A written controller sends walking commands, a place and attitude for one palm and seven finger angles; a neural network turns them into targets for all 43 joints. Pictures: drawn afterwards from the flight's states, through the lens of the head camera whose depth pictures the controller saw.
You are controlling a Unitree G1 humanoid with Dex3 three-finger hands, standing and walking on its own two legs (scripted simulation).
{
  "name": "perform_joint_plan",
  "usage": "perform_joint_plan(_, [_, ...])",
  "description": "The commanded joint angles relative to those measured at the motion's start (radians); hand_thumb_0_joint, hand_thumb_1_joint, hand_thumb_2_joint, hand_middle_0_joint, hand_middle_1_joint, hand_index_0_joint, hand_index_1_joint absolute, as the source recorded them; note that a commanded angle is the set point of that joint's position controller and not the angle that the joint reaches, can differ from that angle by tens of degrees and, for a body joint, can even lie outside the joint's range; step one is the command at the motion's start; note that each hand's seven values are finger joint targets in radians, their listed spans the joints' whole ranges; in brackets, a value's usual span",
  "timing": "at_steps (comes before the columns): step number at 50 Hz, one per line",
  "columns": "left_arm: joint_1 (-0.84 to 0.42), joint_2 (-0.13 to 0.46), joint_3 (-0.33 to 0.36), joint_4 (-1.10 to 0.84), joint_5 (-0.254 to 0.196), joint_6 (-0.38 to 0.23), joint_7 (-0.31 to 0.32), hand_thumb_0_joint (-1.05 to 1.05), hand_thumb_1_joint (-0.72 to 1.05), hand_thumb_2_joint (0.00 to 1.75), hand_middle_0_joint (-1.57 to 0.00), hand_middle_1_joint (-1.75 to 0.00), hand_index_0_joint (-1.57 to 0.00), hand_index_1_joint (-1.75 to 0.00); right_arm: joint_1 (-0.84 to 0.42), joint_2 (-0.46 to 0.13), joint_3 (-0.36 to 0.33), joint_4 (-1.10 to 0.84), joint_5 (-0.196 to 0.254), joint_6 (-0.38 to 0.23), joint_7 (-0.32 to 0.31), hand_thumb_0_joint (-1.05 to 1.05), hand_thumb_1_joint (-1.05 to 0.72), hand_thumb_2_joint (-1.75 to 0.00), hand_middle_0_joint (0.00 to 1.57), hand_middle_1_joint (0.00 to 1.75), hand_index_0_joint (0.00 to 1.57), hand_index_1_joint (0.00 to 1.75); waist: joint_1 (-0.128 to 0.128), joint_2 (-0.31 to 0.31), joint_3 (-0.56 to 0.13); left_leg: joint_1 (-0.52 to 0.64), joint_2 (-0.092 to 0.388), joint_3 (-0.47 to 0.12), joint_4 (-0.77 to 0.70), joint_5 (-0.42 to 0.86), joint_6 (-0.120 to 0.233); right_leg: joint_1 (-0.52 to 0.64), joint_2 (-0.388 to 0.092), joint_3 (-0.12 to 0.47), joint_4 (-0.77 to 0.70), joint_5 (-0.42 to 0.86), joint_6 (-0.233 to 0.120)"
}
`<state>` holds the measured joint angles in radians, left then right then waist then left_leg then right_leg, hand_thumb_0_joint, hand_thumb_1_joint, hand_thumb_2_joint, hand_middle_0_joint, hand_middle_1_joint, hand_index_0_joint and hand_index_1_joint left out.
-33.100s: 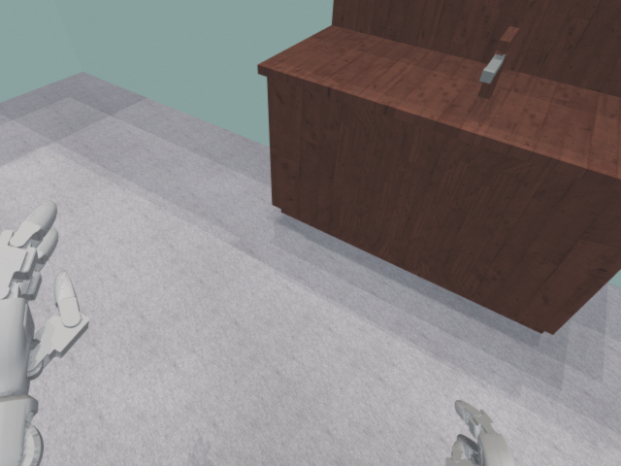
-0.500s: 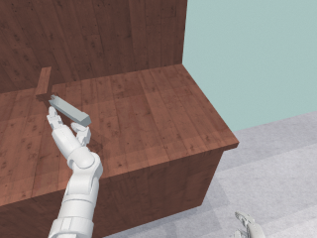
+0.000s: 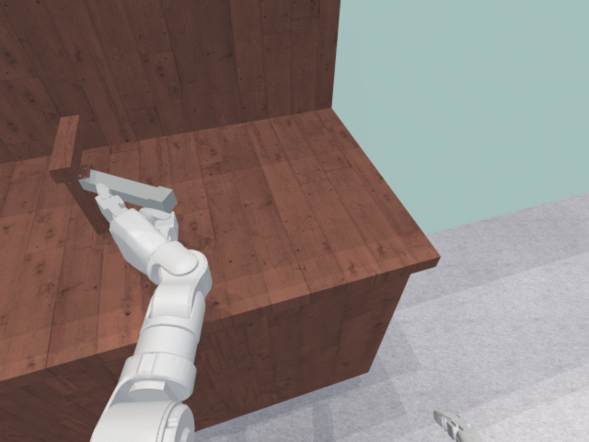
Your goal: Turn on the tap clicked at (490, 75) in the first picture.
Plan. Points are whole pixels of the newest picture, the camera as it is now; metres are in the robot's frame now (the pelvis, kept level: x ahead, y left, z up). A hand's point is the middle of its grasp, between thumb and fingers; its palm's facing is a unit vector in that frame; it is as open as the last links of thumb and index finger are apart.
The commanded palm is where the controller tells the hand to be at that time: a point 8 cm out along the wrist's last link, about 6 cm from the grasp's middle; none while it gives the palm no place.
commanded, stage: push the lever round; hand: left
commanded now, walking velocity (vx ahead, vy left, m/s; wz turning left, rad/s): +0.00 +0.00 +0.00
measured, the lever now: (163, 200) +0.43 +0.22 +0.11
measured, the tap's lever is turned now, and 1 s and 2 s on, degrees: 52 86 86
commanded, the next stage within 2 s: lift the hand up off the lever in 0.84 s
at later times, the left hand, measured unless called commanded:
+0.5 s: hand (189, 201) +0.44 +0.18 +0.10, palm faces +0.82 -0.56 -0.13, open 8.1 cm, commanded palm +0.38 +0.19 +0.10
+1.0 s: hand (195, 187) +0.46 +0.18 +0.10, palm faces +0.83 -0.54 -0.14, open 8.2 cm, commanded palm +0.41 +0.19 +0.10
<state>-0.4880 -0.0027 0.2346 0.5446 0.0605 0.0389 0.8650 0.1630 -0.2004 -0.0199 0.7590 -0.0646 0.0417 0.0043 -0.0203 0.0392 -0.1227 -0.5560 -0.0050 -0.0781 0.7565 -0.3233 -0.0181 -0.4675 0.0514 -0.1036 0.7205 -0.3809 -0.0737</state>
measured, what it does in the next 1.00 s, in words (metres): stands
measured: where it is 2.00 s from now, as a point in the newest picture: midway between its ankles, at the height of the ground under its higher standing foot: outside the picture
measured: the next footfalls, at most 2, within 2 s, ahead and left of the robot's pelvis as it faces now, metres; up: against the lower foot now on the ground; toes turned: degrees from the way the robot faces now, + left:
none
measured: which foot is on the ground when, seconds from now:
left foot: down 0.00-1.00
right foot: down 0.00-1.00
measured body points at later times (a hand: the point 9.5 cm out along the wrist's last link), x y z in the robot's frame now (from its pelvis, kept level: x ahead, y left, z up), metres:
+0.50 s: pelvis +0.00 -0.01 -0.01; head +0.03 -0.02 +0.44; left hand +0.39 +0.21 +0.11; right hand +0.11 -0.25 -0.14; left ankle +0.03 +0.13 -0.71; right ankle -0.01 -0.07 -0.71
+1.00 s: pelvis +0.00 -0.02 -0.01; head +0.04 -0.02 +0.44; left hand +0.42 +0.20 +0.11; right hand +0.09 -0.26 -0.14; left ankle +0.03 +0.13 -0.71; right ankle -0.01 -0.07 -0.71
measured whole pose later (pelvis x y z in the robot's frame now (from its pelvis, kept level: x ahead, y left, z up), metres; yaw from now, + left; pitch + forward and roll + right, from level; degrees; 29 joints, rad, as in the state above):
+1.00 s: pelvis +0.00 -0.02 -0.01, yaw +0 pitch +13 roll +0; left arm -0.80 0.06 0.41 0.86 0.15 0.00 0.96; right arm 0.23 -0.21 -0.03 0.78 -0.10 0.01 0.04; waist -0.08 0.04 -0.16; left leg -0.69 0.00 -0.09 0.80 -0.34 -0.03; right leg -0.61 0.06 -0.11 0.78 -0.41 -0.09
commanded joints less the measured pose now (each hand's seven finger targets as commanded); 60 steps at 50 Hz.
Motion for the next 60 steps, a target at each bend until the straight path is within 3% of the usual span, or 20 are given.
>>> perform_joint_plan(1, [-0.445,0.093,-0.028,-0.204,0.053,-0.061,0.022,0.0,0.9,0.9,-0.15,-0.15,-0.15,-0.15,-0.082,-0.119,-0.042,-0.129,-0.005,-0.046,0.007,0.0,-0.9,-0.9,0.2,0.3,0.2,0.3,-0.013,-0.033,-0.292,0.156,-0.014,0.026,-0.044,0.229,0.032,0.073,-0.051,0.056,-0.117,0.269,0.038])
perform_joint_plan(4, [-0.497,0.079,-0.035,-0.152,0.053,-0.054,0.034,0.0,0.9,0.9,-0.15,-0.15,-0.15,-0.15,-0.077,-0.121,-0.043,-0.117,-0.006,-0.051,0.01,0.0,-0.9,-0.9,0.2,0.3,0.2,0.3,-0.029,-0.071,-0.264,0.133,-0.011,0.025,-0.039,0.195,0.034,0.046,-0.051,0.054,-0.126,0.231,0.042])
perform_joint_plan(5, [-0.493,0.123,0.014,-0.121,0.057,-0.047,0.042,0.0,0.9,0.9,-0.15,-0.15,-0.15,-0.15,-0.071,-0.127,-0.046,-0.106,-0.008,-0.049,0.008,0.0,-0.9,-0.9,0.2,0.3,0.2,0.3,-0.018,-0.06,-0.249,0.121,-0.012,0.023,-0.047,0.181,0.033,0.04,-0.047,0.056,-0.132,0.212,0.04])
perform_joint_plan(8, [-0.58,0.078,-0.028,-0.109,0.067,-0.05,0.055,0.0,0.9,0.9,-0.15,-0.15,-0.15,-0.15,-0.065,-0.119,-0.044,-0.103,-0.012,-0.055,0.014,0.0,-0.9,-0.9,0.2,0.3,0.2,0.3,-0.038,-0.058,-0.266,0.128,-0.012,0.026,-0.037,0.182,0.034,0.026,-0.051,0.054,-0.125,0.212,0.041])
perform_joint_plan(10, [-0.549,0.124,0.029,-0.073,0.077,-0.042,0.068,0.0,0.9,0.9,-0.15,-0.15,-0.15,-0.15,-0.054,-0.126,-0.05,-0.091,-0.017,-0.053,0.015,0.0,-0.9,-0.9,0.2,0.3,0.2,0.3,-0.021,-0.048,-0.285,0.12,-0.012,0.021,-0.038,0.192,0.03,0.027,-0.045,0.051,-0.117,0.214,0.037])
perform_joint_plan(12, [-0.606,0.074,-0.018,-0.064,0.083,-0.041,0.071,0.0,0.9,0.9,-0.15,-0.15,-0.15,-0.15,-0.048,-0.118,-0.046,-0.094,-0.018,-0.055,0.024,0.0,-0.9,-0.9,0.2,0.3,0.2,0.3,-0.038,-0.039,-0.294,0.12,-0.014,0.024,-0.029,0.195,0.03,0.015,-0.05,0.048,-0.105,0.219,0.039])
perform_joint_plan(15, [-0.595,0.161,0.071,-0.004,0.094,-0.036,0.082,0.0,0.9,0.9,-0.15,-0.15,-0.15,-0.15,-0.028,-0.128,-0.05,-0.082,-0.023,-0.053,0.021,0.0,-0.9,-0.9,0.2,0.3,0.2,0.3,-0.028,-0.065,-0.299,0.088,-0.015,0.027,-0.024,0.183,0.036,0.025,-0.05,0.058,-0.113,0.226,0.043])
perform_joint_plan(18, [-0.633,0.122,0.036,-0.032,0.094,-0.048,0.081,0.0,0.9,0.9,-0.15,-0.15,-0.15,-0.15,-0.018,-0.121,-0.049,-0.096,-0.024,-0.053,0.026,0.0,-0.9,-0.9,0.2,0.3,0.2,0.3,-0.043,-0.07,-0.339,0.094,-0.018,0.038,-0.011,0.217,0.039,0.052,-0.059,0.062,-0.101,0.304,0.051])
perform_joint_plan(20, [-0.584,0.168,0.092,-0.002,0.098,-0.044,0.082,0.0,0.9,0.9,-0.15,-0.15,-0.15,-0.15,-0.002,-0.129,-0.055,-0.09,-0.029,-0.051,0.026,0.0,-0.9,-0.9,0.2,0.3,0.2,0.3,-0.025,-0.079,-0.343,0.084,-0.018,0.036,-0.01,0.232,0.039,0.061,-0.055,0.061,-0.095,0.334,0.052])
perform_joint_plan(24, [-0.633,0.13,0.046,-0.013,0.1,-0.052,0.076,0.0,0.9,0.9,-0.15,-0.15,-0.15,-0.15,0.007,-0.123,-0.051,-0.098,-0.026,-0.054,0.032,0.0,-0.9,-0.9,0.2,0.3,0.2,0.3,-0.049,-0.071,-0.331,0.077,-0.019,0.043,-0.004,0.217,0.043,0.056,-0.062,0.068,-0.099,0.349,0.061])
perform_joint_plan(25, [-0.619,0.187,0.101,-0.001,0.106,-0.051,0.08,0.0,0.9,0.9,-0.15,-0.15,-0.15,-0.15,0.012,-0.132,-0.058,-0.089,-0.026,-0.051,0.029,0.0,-0.9,-0.9,0.2,0.3,0.2,0.3,-0.039,-0.07,-0.327,0.074,-0.017,0.04,-0.007,0.217,0.042,0.058,-0.059,0.068,-0.103,0.339,0.057])
perform_joint_plan(32, [-0.689,0.129,0.039,-0.003,0.107,-0.07,0.079,0.0,0.9,0.9,-0.15,-0.15,-0.15,-0.15,0.025,-0.126,-0.056,-0.087,-0.029,-0.064,0.037,0.0,-0.9,-0.9,0.2,0.3,0.2,0.3,-0.064,-0.054,-0.323,0.081,-0.019,0.04,-0.003,0.2,0.045,0.026,-0.055,0.065,-0.1,0.306,0.057])
perform_joint_plan(35, [-0.68,0.174,0.081,0.019,0.112,-0.071,0.083,0.0,0.9,0.9,-0.15,-0.15,-0.15,-0.15,0.029,-0.133,-0.061,-0.076,-0.029,-0.064,0.034,0.0,-0.9,-0.9,0.2,0.3,0.2,0.3,-0.053,-0.05,-0.326,0.065,-0.02,0.038,-0.004,0.192,0.044,0.034,-0.053,0.068,-0.1,0.304,0.055])
perform_joint_plan(39, [-0.755,0.182,0.075,0.062,0.112,-0.075,0.083,0.0,0.9,0.9,-0.15,-0.15,-0.15,-0.15,0.035,-0.131,-0.054,-0.074,-0.028,-0.067,0.033,0.0,-0.9,-0.9,0.2,0.3,0.2,0.3,-0.079,-0.065,-0.311,0.032,-0.024,0.046,0.002,0.148,0.05,0.021,-0.065,0.083,-0.111,0.278,0.067])
perform_joint_plan(40, [-0.749,0.231,0.119,0.077,0.12,-0.074,0.086,0.0,0.9,0.9,-0.15,-0.15,-0.15,-0.15,0.041,-0.138,-0.06,-0.062,-0.029,-0.065,0.029,0.0,-0.9,-0.9,0.2,0.3,0.2,0.3,-0.07,-0.056,-0.316,0.027,-0.022,0.042,0.0,0.146,0.048,0.023,-0.061,0.084,-0.109,0.265,0.062])
perform_joint_plan(43, [-0.778,0.209,0.099,0.09,0.12,-0.081,0.084,0.0,0.9,0.9,-0.15,-0.15,-0.15,-0.15,0.053,-0.131,-0.054,-0.071,-0.031,-0.066,0.031,0.0,-0.9,-0.9,0.2,0.3,0.2,0.3,-0.08,-0.056,-0.342,0.027,-0.025,0.048,0.007,0.162,0.05,0.033,-0.067,0.085,-0.099,0.312,0.07])
perform_joint_plan(45, [-0.755,0.278,0.165,0.135,0.128,-0.077,0.086,0.0,0.9,0.9,-0.15,-0.15,-0.15,-0.15,0.07,-0.142,-0.06,-0.059,-0.034,-0.061,0.028,0.0,-0.9,-0.9,0.2,0.3,0.2,0.3,-0.069,-0.06,-0.348,0.008,-0.024,0.044,0.007,0.167,0.049,0.039,-0.065,0.082,-0.09,0.321,0.068])
perform_joint_plan(47, [-0.792,0.253,0.142,0.137,0.127,-0.083,0.082,0.0,0.9,0.9,-0.15,-0.15,-0.15,-0.15,0.081,-0.139,-0.055,-0.069,-0.033,-0.062,0.032,0.0,-0.9,-0.9,0.2,0.3,0.2,0.3,-0.084,-0.072,-0.353,0.015,-0.024,0.048,0.01,0.18,0.052,0.037,-0.067,0.079,-0.086,0.346,0.074])
perform_joint_plan(50, [-0.764,0.285,0.172,0.12,0.131,-0.083,0.079,0.0,0.9,0.9,-0.15,-0.15,-0.15,-0.15,0.085,-0.143,-0.062,-0.074,-0.034,-0.059,0.029,0.0,-0.9,-0.9,0.2,0.3,0.2,0.3,-0.068,-0.053,-0.378,0.027,-0.025,0.05,0.005,0.198,0.052,0.062,-0.064,0.084,-0.087,0.378,0.072])
perform_joint_plan(60, [-0.653,0.226,0.136,0.006,0.102,-0.067,0.063,0.0,0.9,0.9,-0.15,-0.15,-0.15,-0.15,0.086,-0.144,-0.066,-0.098,-0.027,-0.061,0.047,0.0,-0.9,-0.9,0.2,0.3,0.2,0.3,-0.048,-0.051,-0.366,0.087,-0.019,0.051,-0.023,0.26,0.046,0.115,-0.051,0.062,-0.104,0.44,0.068])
